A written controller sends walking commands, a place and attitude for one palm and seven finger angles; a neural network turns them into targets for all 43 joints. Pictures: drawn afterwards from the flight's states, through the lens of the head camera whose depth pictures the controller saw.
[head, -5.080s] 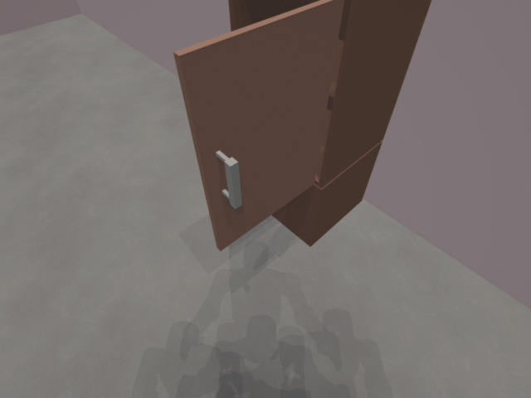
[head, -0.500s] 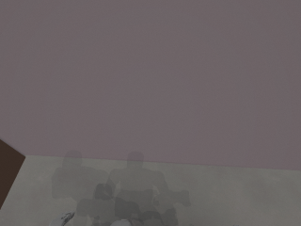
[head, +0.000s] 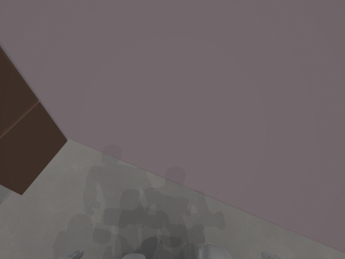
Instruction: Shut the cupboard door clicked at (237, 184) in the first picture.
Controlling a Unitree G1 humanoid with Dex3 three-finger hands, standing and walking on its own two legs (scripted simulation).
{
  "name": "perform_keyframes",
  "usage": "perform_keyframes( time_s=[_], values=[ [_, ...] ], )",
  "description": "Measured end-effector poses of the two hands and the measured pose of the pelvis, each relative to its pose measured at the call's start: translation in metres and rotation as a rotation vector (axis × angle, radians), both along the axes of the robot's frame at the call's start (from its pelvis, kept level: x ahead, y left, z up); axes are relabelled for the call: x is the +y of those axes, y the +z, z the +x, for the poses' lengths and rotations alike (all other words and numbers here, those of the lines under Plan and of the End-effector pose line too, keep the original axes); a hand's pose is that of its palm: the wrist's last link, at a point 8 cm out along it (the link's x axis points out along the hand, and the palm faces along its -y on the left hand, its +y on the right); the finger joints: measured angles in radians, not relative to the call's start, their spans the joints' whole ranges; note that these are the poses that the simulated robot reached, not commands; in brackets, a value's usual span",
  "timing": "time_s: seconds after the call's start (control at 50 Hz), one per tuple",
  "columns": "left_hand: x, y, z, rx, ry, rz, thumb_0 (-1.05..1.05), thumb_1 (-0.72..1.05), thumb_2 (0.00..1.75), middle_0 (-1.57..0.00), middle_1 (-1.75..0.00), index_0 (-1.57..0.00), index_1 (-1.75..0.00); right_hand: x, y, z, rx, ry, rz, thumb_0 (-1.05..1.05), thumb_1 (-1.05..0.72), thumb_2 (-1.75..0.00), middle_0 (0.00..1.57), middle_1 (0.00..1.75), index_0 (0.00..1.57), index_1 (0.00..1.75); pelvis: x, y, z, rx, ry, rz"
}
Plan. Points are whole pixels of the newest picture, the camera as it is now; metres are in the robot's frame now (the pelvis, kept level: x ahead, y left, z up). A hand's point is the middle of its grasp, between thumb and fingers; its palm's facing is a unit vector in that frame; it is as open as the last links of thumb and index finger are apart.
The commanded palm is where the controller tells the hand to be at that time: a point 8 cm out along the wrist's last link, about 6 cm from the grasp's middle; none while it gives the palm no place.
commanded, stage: turn to face it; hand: left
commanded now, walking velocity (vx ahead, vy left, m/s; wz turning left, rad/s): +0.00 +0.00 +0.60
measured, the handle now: out of the picture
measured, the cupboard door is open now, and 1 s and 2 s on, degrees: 88 88 88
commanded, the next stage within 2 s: take the last steps up to it in 1.70 s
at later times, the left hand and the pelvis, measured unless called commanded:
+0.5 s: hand out of the picture +0.00 +0.17 -0.18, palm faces +0.34 -0.91 -0.22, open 7.4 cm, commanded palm none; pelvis +0.01 -0.04 -0.01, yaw +20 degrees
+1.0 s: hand out of the picture -0.02 +0.12 -0.16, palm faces +0.59 -0.77 -0.26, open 7.4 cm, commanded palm none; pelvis +0.04 -0.09 +0.00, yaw +38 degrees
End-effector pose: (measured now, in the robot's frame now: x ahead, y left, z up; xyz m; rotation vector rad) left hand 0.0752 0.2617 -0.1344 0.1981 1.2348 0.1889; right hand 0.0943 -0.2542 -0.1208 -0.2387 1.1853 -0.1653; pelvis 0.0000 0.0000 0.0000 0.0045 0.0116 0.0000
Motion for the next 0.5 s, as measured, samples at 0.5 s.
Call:
perform_keyframes(
  time_s=[0.5],
  values=[
    [-0.054,-0.014,-0.094,0.01,0.329,-0.036,0.01,0.91,0.9,-0.2,-0.3,-0.21,-0.3,-0.001,-0.006,0.097,-0.02,0.33,0.015,0.0,-0.91,-0.9,0.2,0.3,0.19,0.3,-0.044,-0.01,0.009,0.003,0.344,0.016]
  ],
)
